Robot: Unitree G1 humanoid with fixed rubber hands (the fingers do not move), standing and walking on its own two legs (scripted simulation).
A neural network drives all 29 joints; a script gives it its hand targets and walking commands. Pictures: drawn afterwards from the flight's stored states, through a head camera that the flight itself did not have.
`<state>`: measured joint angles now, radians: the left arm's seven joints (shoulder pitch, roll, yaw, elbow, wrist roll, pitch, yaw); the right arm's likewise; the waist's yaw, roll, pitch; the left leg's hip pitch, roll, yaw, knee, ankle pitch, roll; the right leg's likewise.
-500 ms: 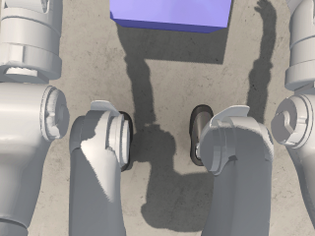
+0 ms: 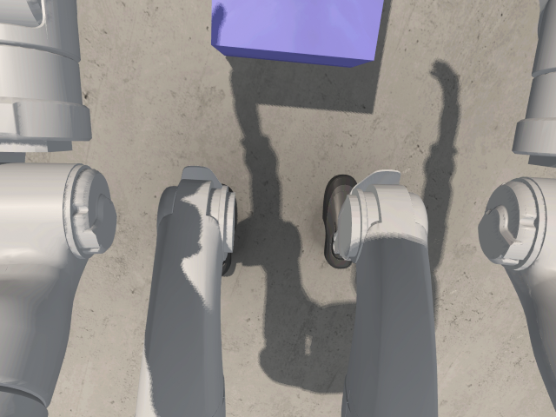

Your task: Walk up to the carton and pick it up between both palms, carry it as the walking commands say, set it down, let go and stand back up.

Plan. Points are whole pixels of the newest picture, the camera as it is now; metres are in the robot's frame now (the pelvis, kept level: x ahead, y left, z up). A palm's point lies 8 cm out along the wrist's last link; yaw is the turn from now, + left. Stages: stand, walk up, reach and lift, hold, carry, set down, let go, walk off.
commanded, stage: set down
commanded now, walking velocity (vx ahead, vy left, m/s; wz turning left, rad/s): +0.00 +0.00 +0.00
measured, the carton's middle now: out of the picture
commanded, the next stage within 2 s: let go in 0.64 s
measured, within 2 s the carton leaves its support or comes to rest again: neither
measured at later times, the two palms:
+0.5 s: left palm out of the picture +0.55 +0.19 +0.04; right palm out of the picture +0.54 -0.24 +0.04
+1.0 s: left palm out of the picture +0.47 +0.20 +0.10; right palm out of the picture +0.45 -0.24 +0.10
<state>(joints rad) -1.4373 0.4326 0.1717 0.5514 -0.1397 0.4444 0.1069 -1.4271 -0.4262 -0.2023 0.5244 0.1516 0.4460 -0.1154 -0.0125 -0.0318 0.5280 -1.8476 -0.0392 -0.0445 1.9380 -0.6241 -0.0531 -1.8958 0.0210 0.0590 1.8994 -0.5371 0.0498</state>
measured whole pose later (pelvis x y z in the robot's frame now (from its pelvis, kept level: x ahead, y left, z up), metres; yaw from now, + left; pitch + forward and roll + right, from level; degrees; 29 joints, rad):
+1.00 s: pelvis +0.01 -0.01 +0.19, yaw +0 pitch +18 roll +0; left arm -0.84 0.45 0.07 0.28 -0.15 0.50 0.03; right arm -0.80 -0.40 -0.17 0.23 0.15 0.50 -0.08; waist -0.01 -0.01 0.52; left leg -1.10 -0.02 -0.06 1.19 -0.40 -0.05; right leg -1.13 0.02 0.05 1.17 -0.34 0.02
